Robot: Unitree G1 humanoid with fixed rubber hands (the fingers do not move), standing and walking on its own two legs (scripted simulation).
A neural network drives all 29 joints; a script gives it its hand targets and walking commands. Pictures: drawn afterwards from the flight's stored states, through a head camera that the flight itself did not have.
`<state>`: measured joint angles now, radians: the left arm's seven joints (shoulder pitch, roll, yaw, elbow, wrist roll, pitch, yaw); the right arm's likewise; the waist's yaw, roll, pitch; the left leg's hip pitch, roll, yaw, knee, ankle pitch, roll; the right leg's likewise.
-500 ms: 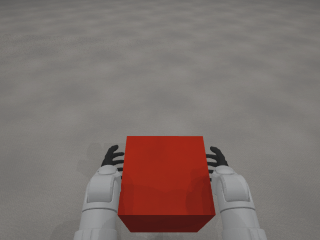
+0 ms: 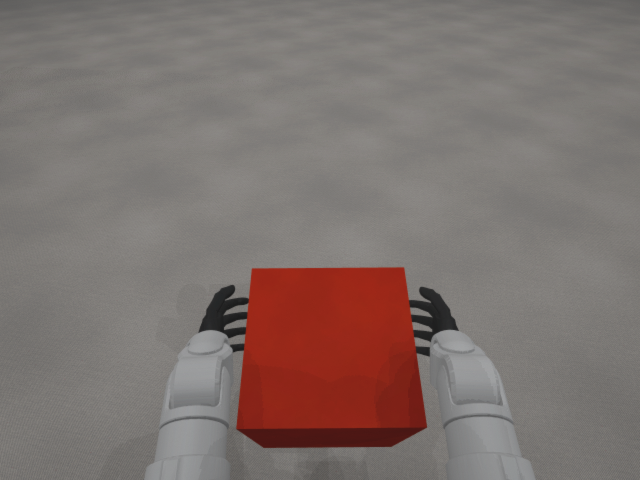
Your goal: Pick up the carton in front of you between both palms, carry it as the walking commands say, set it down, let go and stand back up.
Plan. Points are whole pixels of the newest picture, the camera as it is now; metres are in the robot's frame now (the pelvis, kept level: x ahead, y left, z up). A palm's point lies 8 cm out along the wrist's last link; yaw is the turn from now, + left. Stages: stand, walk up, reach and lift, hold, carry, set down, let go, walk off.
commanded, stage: carry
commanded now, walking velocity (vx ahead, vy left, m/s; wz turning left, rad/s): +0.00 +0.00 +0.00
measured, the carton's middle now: (327, 365) +0.32 +0.00 -0.06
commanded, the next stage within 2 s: hold in 0.48 s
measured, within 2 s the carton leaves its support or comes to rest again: neither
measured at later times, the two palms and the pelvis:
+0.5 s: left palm (205, 348) +0.29 +0.16 +0.04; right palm (437, 348) +0.28 -0.14 +0.04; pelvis -0.01 +0.01 +0.00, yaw +0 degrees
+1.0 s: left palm (202, 361) +0.30 +0.18 +0.00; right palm (404, 333) +0.34 -0.11 -0.01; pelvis -0.02 -0.03 -0.01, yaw +13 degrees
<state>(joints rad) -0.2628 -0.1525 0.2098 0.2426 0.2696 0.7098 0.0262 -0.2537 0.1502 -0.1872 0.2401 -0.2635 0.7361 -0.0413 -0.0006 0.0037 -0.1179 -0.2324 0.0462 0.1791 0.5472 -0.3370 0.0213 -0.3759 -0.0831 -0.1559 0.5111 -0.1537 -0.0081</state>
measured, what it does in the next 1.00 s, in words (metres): stands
